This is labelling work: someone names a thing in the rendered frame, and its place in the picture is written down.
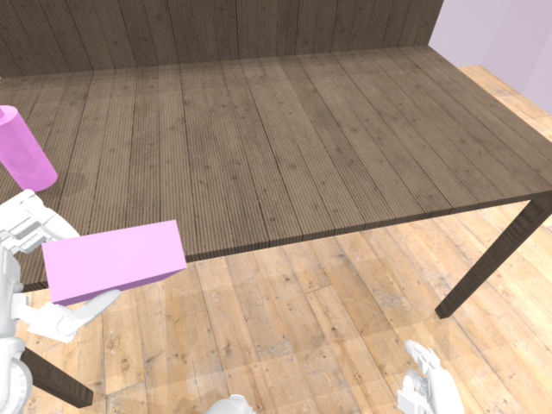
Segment table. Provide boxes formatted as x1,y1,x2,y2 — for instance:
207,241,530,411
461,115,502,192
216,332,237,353
0,0,552,408

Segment left robot hand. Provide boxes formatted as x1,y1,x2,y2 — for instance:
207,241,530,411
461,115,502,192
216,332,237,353
0,189,122,343

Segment robot left shin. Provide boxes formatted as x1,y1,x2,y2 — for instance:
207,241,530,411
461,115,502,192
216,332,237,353
229,394,247,403

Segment sponge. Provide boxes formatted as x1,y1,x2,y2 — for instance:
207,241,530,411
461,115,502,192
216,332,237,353
41,220,187,306

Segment right robot hand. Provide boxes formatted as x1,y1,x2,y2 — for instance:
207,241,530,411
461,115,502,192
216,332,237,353
398,340,465,414

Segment robot left forearm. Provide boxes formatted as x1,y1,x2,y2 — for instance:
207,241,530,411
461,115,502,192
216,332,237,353
0,336,33,414

